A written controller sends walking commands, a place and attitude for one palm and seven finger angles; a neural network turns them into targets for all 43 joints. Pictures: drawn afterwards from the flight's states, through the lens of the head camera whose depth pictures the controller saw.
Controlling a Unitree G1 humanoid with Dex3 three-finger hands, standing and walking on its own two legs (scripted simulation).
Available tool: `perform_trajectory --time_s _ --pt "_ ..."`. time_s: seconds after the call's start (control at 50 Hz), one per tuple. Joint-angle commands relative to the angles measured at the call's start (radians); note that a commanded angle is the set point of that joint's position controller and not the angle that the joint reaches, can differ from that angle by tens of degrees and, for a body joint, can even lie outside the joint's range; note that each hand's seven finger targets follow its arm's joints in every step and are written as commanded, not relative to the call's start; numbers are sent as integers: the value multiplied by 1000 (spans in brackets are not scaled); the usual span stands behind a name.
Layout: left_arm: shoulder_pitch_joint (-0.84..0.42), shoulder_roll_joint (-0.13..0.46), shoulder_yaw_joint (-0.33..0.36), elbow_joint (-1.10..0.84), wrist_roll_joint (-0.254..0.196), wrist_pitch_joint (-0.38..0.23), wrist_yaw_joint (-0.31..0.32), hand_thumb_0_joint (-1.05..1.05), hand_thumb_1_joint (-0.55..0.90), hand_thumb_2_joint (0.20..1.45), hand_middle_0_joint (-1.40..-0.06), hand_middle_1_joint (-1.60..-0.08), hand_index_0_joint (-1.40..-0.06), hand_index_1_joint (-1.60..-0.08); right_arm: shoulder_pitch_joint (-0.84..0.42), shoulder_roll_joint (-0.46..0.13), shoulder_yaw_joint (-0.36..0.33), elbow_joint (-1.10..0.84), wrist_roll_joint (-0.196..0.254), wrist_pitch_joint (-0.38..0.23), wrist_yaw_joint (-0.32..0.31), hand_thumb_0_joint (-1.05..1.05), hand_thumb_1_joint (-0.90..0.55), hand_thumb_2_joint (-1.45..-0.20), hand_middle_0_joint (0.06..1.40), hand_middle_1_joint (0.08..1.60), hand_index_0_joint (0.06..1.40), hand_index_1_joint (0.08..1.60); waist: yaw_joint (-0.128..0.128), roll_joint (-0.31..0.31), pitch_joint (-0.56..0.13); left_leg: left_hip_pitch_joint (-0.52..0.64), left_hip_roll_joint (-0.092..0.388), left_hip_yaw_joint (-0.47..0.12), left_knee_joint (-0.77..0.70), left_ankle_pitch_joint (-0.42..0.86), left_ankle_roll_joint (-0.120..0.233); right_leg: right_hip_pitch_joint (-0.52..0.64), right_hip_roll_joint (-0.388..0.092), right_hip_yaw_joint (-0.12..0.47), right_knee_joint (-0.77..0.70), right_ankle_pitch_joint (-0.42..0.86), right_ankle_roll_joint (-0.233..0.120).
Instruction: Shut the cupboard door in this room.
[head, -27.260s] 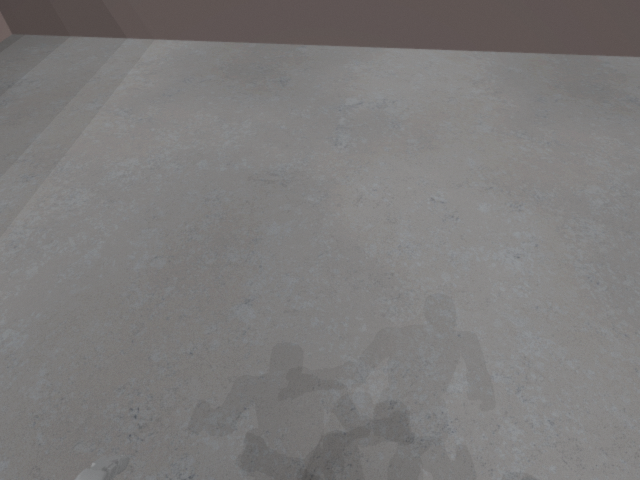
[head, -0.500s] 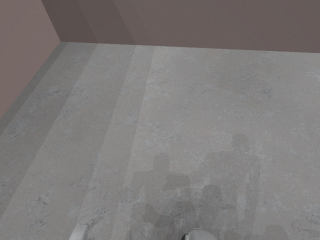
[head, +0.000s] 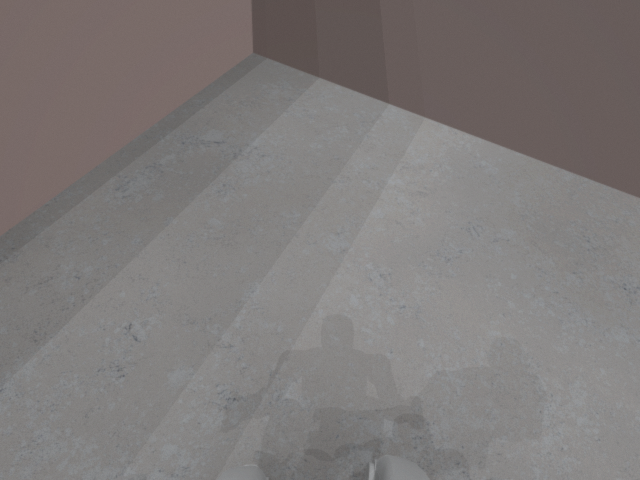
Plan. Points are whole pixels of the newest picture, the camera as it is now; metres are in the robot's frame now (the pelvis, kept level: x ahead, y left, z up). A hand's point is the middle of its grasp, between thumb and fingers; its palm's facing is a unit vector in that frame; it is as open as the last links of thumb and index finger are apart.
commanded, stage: walk to a spot facing it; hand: left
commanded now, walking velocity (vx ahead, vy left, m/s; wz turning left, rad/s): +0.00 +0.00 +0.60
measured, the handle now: out of the picture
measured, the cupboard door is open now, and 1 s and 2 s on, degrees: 81 81 81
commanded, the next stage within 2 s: none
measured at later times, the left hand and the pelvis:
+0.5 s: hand out of the picture +0.05 +0.16 -0.13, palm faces +0.29 -0.92 -0.28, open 7.4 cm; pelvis -0.01 -0.06 +0.01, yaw +18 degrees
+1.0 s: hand out of the picture -0.11 +0.19 -0.16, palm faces +0.59 -0.75 -0.28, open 7.4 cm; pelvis -0.02 -0.03 +0.01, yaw +36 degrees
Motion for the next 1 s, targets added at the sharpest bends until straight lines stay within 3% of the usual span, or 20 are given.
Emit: perform_trajectory --time_s 0.0,0.06,0.22,0.34,0.36,0.38,0.4,0.42,0.46,0.5,0.68,0.74,0.78,0.8,0.82,0.84,0.86,0.88,0.92,0.98 --pt "19 65 11 -83 -3 -32 -4 0 900 900 -200 -300 -200 -300 17 -186 -34 -63 10 -18 -17 0 -900 -900 200 300 200 300 -9 176 -158 188 192 -300 -354 145 56 -96 1 104 63 118 20" --pt "15 66 8 -90 -5 -35 1 0 900 900 -200 -300 -200 -300 63 -190 -40 -52 12 -20 -18 0 -900 -900 200 300 200 300 -25 108 -193 274 199 -337 -345 218 82 -108 10 118 12 108 31" --pt "-51 56 -7 -129 -17 -40 15 0 900 900 -200 -300 -200 -300 116 -196 -53 -21 5 -2 -14 0 -900 -900 200 300 200 300 -62 182 -171 283 203 -475 -305 327 133 -33 50 128 -228 -25 26" --pt "85 64 -2 -105 -27 -45 20 0 900 900 -200 -300 -200 -300 14 -192 -62 -50 6 16 -5 0 -900 -900 200 300 200 300 4 202 -186 44 107 -499 -283 170 64 308 104 91 -585 92 -11" --pt "137 85 6 -96 -23 -50 22 0 900 900 -200 -300 -200 -300 -10 -176 -60 -60 11 20 -3 0 -900 -900 200 300 200 300 34 158 -190 -62 54 -460 -241 58 16 436 74 98 -727 161 -27" --pt "156 161 21 -102 -7 -58 29 0 900 900 -200 -300 -200 -300 0 -117 -55 -70 19 23 3 0 -900 -900 200 300 200 300 47 -68 -193 -244 -52 -327 -35 -115 -54 556 -135 302 -874 22 -98" --pt "109 218 24 -129 3 -57 33 0 900 900 -200 -300 -200 -300 -27 -101 -54 -92 16 20 4 0 -900 -900 200 300 200 300 56 -267 -118 -324 -143 -151 230 -263 -106 435 -367 536 -944 -16 -204" --pt "31 198 14 -158 -7 -55 37 0 900 900 -200 -300 -200 -300 -27 -152 -65 -84 6 24 9 0 -900 -900 200 300 200 300 23 -147 -86 -244 -80 -185 387 -246 -93 267 -381 451 -936 27 -228" --pt "-64 125 0 -177 -10 -68 34 0 900 900 -200 -300 -200 -300 21 -123 -64 -38 0 44 17 0 -900 -900 200 300 200 300 -38 -110 -30 -230 -47 -160 531 -142 -104 216 -246 289 -884 171 -179" --pt "-58 90 -12 -173 -10 -77 28 0 900 900 -200 -300 -200 -300 51 -115 -55 -21 2 45 23 0 -900 -900 200 300 200 300 -47 -122 -29 -237 -29 -121 581 -74 -126 271 -185 145 -817 381 -158" --pt "122 161 9 -116 4 -71 23 0 900 900 -200 -300 -200 -300 -103 -91 -21 -60 14 38 23 0 -900 -900 200 300 200 300 49 -149 -88 -134 0 -17 212 -172 -145 457 -243 45 -707 681 -191" --pt "135 187 20 -104 4 -66 20 0 900 900 -200 -300 -200 -300 -90 -94 -14 -62 20 25 20 0 -900 -900 200 300 200 300 53 -175 -135 -37 -17 23 34 -158 -125 489 -255 23 -631 762 -177" --pt "113 190 22 -103 -5 -62 16 0 900 900 -200 -300 -200 -300 -28 -119 -19 -46 16 14 18 0 -900 -900 200 300 200 300 11 -143 -173 112 -30 38 -165 18 -109 437 -229 -40 -523 723 -116" --pt "106 172 19 -111 -14 -60 13 0 900 900 -200 -300 -200 -300 37 -173 -33 -29 13 4 17 0 -900 -900 200 300 200 300 -31 -21 -226 300 21 -26 -258 228 -82 318 -198 -73 -374 617 -69" --pt "82 106 5 -149 -20 -58 6 0 900 900 -200 -300 -200 -300 103 -289 -62 -27 8 -5 10 0 -900 -900 200 300 200 300 -74 279 -266 520 279 -354 -253 629 28 2 -56 -95 -151 69 6" --pt "19 69 -16 -178 -15 -49 8 0 900 900 -200 -300 -200 -300 180 -334 -74 1 20 2 2 0 -900 -900 200 300 200 300 -106 343 -281 536 394 -446 -211 990 144 -108 -15 -5 -36 -253 22" --pt "-20 86 -15 -176 -11 -39 14 0 900 900 -200 -300 -200 -300 183 -305 -66 19 17 6 -5 0 -900 -900 200 300 200 300 -108 270 -250 496 374 -371 -201 948 165 -108 -33 47 15 -221 14" --pt "-51 85 -11 -164 -13 -33 17 0 900 900 -200 -300 -200 -300 139 -275 -60 10 12 3 -15 0 -900 -900 200 300 200 300 -102 304 -189 405 320 -363 -222 860 154 -110 -36 74 38 -164 18" --pt "-20 91 -4 -141 -16 -38 5 0 900 900 -200 -300 -200 -300 17 -228 -44 -29 10 -1 -20 0 -900 -900 200 300 200 300 -44 253 -146 334 231 -280 -222 713 107 -85 -21 86 18 -58 20" --pt "3 84 -5 -128 -16 -36 -1 0 900 900 -200 -300 -200 -300 -3 -223 -39 -40 9 -5 -17 0 -900 -900 200 300 200 300 -27 196 -149 306 187 -269 -243 617 90 -44 8 84 -54 -1 30"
